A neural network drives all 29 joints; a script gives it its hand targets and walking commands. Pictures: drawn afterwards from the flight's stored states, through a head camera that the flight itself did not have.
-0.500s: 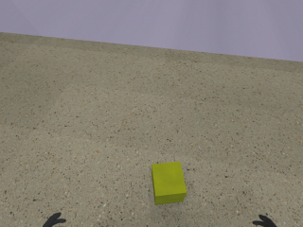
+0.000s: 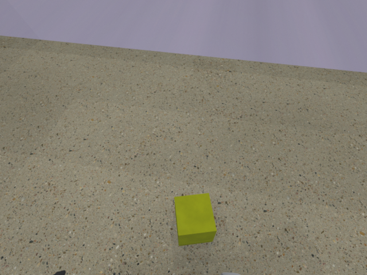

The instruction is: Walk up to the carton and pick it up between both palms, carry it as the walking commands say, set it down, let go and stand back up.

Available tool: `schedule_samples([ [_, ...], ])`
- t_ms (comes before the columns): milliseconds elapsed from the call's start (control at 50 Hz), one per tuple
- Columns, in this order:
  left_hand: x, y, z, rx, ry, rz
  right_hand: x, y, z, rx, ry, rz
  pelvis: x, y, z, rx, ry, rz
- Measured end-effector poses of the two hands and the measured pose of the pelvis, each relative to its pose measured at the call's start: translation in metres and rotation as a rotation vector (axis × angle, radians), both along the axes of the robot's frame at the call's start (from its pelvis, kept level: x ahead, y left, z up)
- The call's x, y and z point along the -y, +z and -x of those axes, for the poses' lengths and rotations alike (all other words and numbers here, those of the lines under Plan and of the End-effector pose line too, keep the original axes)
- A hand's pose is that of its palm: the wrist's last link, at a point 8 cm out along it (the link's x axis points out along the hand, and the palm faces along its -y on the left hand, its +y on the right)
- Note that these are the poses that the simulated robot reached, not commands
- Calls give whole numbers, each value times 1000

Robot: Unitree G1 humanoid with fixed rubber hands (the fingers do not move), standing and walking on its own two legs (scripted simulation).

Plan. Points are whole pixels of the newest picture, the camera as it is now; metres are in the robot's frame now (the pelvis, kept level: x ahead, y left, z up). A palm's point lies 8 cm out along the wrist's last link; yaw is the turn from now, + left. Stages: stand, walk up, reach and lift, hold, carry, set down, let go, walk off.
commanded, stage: walk up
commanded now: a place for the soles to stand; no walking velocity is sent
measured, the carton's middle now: (193, 219) +0.46 -0.04 -0.68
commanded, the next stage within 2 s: none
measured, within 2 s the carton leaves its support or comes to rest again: neither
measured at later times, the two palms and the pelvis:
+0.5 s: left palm out of the picture +0.14 +0.23 -0.10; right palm out of the picture +0.14 -0.36 -0.11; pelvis +0.04 -0.07 +0.00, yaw +6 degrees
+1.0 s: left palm out of the picture +0.06 +0.27 -0.12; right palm (341, 264) +0.17 -0.34 -0.11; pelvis +0.04 -0.05 +0.00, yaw +10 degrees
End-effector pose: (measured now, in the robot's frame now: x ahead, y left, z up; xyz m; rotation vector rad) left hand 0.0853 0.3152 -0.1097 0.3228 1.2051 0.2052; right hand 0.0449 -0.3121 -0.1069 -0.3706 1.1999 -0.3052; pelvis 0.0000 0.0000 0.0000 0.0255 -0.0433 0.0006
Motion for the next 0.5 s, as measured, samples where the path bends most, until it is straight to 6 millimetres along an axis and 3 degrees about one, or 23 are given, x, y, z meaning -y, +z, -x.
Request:
schedule_samples([
  [80,20,0,-14,33,-19,-14,39,-5,13,-38,-14,17,25,-9,-7,10,3,-7],
  [180,50,0,-19,63,14,-12,67,-10,3,-65,-9,1,44,-11,-13,20,18,19],
  [280,74,-1,-35,96,20,27,70,-9,-18,-45,32,-14,53,-8,-23,20,44,29],
  [360,90,3,-48,137,30,56,64,-6,-46,-19,67,-53,62,-2,-32,13,65,31],
  [500,88,9,-57,155,58,41,53,-5,-99,48,133,-77,66,1,-41,8,97,38],
])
